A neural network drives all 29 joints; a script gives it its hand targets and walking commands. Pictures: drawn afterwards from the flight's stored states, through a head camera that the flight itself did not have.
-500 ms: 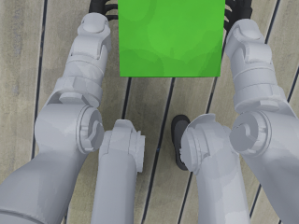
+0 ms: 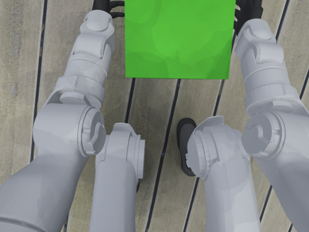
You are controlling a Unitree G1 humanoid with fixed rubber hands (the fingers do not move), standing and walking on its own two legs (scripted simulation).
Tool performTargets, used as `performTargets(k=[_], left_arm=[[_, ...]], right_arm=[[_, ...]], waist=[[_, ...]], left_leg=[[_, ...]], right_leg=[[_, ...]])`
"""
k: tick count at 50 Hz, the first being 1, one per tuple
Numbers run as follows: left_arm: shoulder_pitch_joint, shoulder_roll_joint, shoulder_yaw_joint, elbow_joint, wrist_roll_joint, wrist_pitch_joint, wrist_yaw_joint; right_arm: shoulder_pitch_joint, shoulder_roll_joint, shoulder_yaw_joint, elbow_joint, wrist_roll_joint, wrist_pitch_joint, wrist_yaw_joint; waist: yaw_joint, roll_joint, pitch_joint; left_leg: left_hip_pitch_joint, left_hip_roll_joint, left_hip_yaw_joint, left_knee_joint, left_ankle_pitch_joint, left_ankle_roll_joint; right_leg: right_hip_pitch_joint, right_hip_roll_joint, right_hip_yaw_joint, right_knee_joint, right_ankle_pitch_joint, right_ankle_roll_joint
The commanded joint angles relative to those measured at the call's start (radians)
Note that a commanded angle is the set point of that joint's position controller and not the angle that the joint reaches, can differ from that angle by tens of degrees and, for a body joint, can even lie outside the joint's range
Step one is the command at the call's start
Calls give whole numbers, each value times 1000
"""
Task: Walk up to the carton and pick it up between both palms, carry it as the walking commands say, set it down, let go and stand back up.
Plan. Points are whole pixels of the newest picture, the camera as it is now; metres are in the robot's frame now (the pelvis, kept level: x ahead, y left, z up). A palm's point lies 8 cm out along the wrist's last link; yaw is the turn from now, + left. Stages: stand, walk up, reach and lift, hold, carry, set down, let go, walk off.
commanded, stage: set down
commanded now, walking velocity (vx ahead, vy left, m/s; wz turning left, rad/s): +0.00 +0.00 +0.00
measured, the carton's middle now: (173, 35) +0.51 -0.05 -0.24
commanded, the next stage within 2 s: none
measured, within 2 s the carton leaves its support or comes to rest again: rests again in 0.08 s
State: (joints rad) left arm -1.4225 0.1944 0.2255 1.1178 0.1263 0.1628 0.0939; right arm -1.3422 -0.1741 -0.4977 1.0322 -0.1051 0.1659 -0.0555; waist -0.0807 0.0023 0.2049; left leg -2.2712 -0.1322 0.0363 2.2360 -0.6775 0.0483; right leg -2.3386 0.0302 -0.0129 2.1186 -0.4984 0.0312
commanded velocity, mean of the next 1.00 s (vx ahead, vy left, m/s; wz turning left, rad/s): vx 0.00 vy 0.00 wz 0.00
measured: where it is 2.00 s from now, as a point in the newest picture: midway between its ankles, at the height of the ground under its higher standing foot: (160, 165)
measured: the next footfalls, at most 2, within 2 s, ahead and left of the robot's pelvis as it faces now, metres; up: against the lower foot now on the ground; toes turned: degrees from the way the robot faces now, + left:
none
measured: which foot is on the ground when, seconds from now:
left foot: down 0.00-1.00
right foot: down 0.00-1.00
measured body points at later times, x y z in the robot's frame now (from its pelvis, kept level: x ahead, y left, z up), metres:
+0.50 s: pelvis +0.00 -0.01 +0.01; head +0.36 +0.01 +0.26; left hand +0.56 +0.13 -0.18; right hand +0.51 -0.22 -0.18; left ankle +0.08 +0.09 -0.34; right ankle +0.13 -0.12 -0.34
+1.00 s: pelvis -0.01 -0.01 +0.03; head +0.34 -0.01 +0.31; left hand +0.58 +0.14 -0.10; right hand +0.51 -0.23 -0.11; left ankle +0.08 +0.08 -0.34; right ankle +0.13 -0.12 -0.34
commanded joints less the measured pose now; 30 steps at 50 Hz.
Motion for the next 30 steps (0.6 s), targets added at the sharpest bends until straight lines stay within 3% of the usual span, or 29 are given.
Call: performTargets(k=[1, 2, 3, 4, 5, 6, 7, 8, 9, 10, 11, 12, 13, 14, 15, 16, 17, 18, 19, 21, 22, 23, 24, 25, 26, 27, 28, 29, 30], left_arm=[[-422, -525, -177, -84, -46, -56, -180], [-442, -569, -188, -89, -56, -56, -179], [-413, -442, -133, -120, -41, -68, -171], [-437, -479, -152, -69, -43, -59, -168], [-435, -379, -163, -85, -51, -58, -147], [-384, -332, -160, -62, -33, -61, -132], [-377, -304, -123, -73, -52, -69, -117], [-349, -241, -128, -22, -45, -68, -115], [-317, -198, -128, -39, -56, -77, -97], [-312, -89, -94, -32, -47, -84, -72], [-349, -83, -122, -47, -90, -94, -58], [-298, -29, -112, 1, -81, -98, -39], [-313, 116, -97, -111, -79, -113, -10], [-351, 90, -156, -102, -137, -114, -5], [-276, 165, -169, -13, -138, -114, 12], [-284, 191, -148, -95, -142, -118, 23], [-305, 184, -171, -16, -148, -119, 16], [-332, 215, -185, -41, -169, -119, 14], [-280, 156, -195, -21, -189, -115, 15], [-341, 169, -251, -72, -247, -127, 3], [-274, 215, -232, 50, -229, -117, 3], [-279, 131, -259, 29, -247, -111, -4], [-318, 183, -271, -54, -270, -120, -1], [-317, 198, -236, -46, -237, -132, 3], [-307, 150, -267, -6, -279, -123, -12], [-290, 251, -224, 15, -262, -125, -5], [-342, 252, -256, -38, -259, -132, -6], [-356, 221, -296, -65, -279, -127, 1], [-297, 249, -202, 30, -230, -121, 2]], right_arm=[[-337, 692, 192, -13, 32, -14, 174], [-384, 636, 186, -31, 41, -26, 164], [-283, 602, 196, -6, 45, -25, 150], [-379, 550, 167, -49, 42, -34, 137], [-349, 432, 131, -9, 18, -40, 118], [-284, 472, 81, 4, 29, -42, 107], [-325, 368, 110, -43, 21, -60, 93], [-255, 358, 113, -17, 35, -64, 87], [-263, 318, 81, -22, 34, -74, 74], [-277, 170, 79, -71, 44, -98, 43], [-250, 203, 135, -9, 102, -98, 33], [-210, 108, 75, 9, 73, -108, 9], [-143, 41, 94, 25, 107, -118, -12], [-162, 3, 105, 25, 151, -123, -19], [-175, -93, 79, -11, 142, -131, -43], [-94, -103, 88, 19, 138, -137, -56], [-152, -93, 112, 9, 169, -141, -54], [-199, -80, 135, -11, 187, -140, -50], [-156, -148, 96, -27, 163, -147, -58], [-145, -90, 186, 30, 228, -160, -50], [-133, -147, 169, 60, 213, -164, -65], [-176, -181, 143, -3, 205, -172, -65], [-151, -164, 166, 3, 227, -173, -65], [-141, -153, 165, 42, 222, -182, -66], [-180, -163, 197, -41, 243, -179, -68], [-154, -135, 215, 21, 256, -174, -73], [-121, -125, 195, 18, 265, -168, -76], [-178, -200, 133, 13, 248, -171, -74], [-148, -185, 155, 18, 239, -162, -76]], waist=[[8, 126, -795], [-50, 114, -839], [9, 73, -781], [-18, 126, -844], [-38, 104, -849], [-23, 192, -807], [-26, 85, -823], [-41, 124, -792], [-11, 120, -805], [-22, 113, -880], [10, 85, -919], [-32, 116, -837], [21, 115, -889], [-25, 162, -939], [-31, 161, -907], [-21, 106, -838], [-13, 152, -897], [15, 160, -857], [-53, 117, -849], [-14, 125, -871], [-60, 81, -903], [-47, 130, -885], [-60, 139, -936], [-45, 134, -889], [-86, 94, -996], [-36, 55, -989], [-53, 162, -996], [-69, 219, -982], [-17, 189, -887]], left_leg=[[331, -7, -76, -285, 315, -37], [296, 4, -79, -271, 298, -37], [249, -3, -59, -264, 254, -36], [321, 2, -80, -267, 284, -39], [386, 23, -97, -272, 320, -54], [331, 17, -90, -295, 261, -50], [330, 13, -105, -271, 297, -50], [314, 27, -85, -274, 282, -46], [358, 33, -122, -283, 312, -40], [368, 42, -106, -258, 330, -49], [396, 30, -95, -268, 336, -47], [392, 42, -115, -291, 370, -49], [375, 40, -82, -289, 332, -65], [433, 52, -77, -285, 337, -68], [460, 64, -100, -295, 329, -62], [371, 67, -108, -298, 284, -53], [439, 60, -79, -294, 315, -60], [421, 69, -86, -285, 325, -60], [398, 79, -121, -298, 279, -49], [360, 76, -108, -291, 328, -55], [407, 87, -115, -288, 304, -49], [402, 93, -131, -291, 339, -55], [411, 87, -114, -272, 346, -64], [356, 88, -110, -280, 340, -55], [458, 94, -116, -257, 374, -54], [385, 92, -111, -258, 308, -44], [423, 95, -87, -233, 368, -54], [479, 102, -122, -284, 404, -64], [375, 103, -111, -249, 350, -51]], right_leg=[[532, 60, -6, -64, 275, -11], [588, 57, -14, -43, 309, -16], [590, 57, 4, -60, 275, -12], [571, 57, -10, -63, 259, -14], [555, 43, -26, -64, 256, 4], [566, 47, -1, -59, 258, -24], [577, 43, -11, -58, 280, -5], [622, 46, -9, -67, 291, 2], [578, 30, -25, -28, 288, 13], [596, 41, -19, -45, 318, 18], [718, 32, -7, -49, 349, 9], [608, 35, -35, -56, 346, 19], [685, 24, -5, -68, 351, 12], [661, 17, -19, -60, 338, 4], [595, 23, -33, -59, 323, 20], [561, 4, -22, -76, 287, 6], [602, 27, -16, -107, 309, 8], [589, 7, -2, -91, 310, 14], [516, 13, -35, -94, 248, 18], [609, -5, 0, -82, 339, -5], [623, 0, -25, -94, 324, 17], [539, 4, -17, -79, 322, 5], [630, -17, 5, -91, 355, -7], [576, 3, -3, -104, 345, -5], [655, 3, -3, -105, 385, 0], [687, -11, 7, -97, 348, 13], [676, -1, 22, -115, 396, 1], [591, -6, 0, -99, 387, 1], [491, -4, 26, -89, 341, -19]])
